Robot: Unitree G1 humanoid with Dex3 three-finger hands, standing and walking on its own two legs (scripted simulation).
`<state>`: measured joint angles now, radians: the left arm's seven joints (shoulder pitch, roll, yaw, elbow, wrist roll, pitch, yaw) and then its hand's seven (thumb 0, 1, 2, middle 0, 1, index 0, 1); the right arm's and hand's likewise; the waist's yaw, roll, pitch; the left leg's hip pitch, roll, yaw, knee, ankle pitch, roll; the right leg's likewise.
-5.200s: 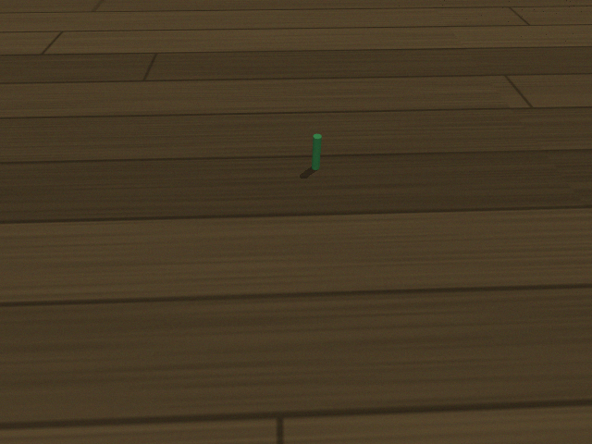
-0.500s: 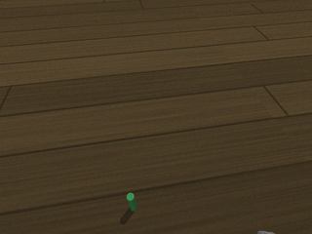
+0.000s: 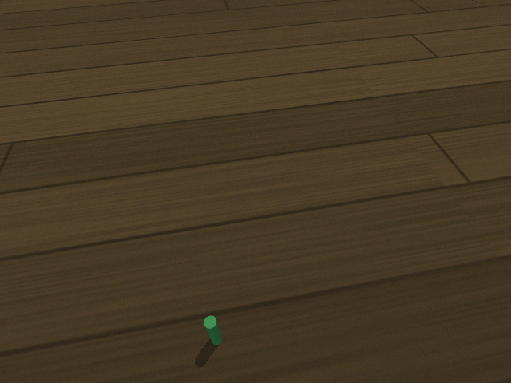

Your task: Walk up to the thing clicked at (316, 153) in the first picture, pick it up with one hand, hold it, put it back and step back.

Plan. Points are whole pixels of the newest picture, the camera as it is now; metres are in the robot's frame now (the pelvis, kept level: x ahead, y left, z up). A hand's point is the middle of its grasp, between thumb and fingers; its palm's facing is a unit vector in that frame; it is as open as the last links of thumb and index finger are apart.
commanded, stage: walk up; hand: left
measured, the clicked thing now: (213, 331) +0.39 +0.17 -0.68
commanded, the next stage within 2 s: none
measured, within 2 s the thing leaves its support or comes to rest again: neither
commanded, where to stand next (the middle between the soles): +0.03 +0.01 m, yaw -2 degrees
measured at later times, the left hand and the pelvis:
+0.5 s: hand out of the picture +0.09 +0.28 -0.17, palm faces -0.02 -0.92 -0.38, open 7.4 cm; pelvis -0.05 +0.02 -0.02, yaw +1 degrees
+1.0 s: hand out of the picture +0.03 +0.29 -0.16, palm faces -0.14 -0.92 -0.37, open 7.4 cm; pelvis -0.05 +0.01 -0.01, yaw -4 degrees
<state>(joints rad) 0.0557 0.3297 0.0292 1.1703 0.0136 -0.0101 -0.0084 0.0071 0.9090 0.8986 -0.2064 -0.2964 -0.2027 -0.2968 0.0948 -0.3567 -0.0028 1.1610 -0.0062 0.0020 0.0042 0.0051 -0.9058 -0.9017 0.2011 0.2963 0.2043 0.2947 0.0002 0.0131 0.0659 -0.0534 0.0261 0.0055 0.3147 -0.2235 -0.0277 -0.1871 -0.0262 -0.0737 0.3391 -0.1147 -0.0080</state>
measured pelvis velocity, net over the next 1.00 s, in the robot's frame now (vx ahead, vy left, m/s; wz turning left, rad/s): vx -0.05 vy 0.01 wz -0.07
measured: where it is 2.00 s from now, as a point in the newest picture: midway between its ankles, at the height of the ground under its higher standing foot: outside the picture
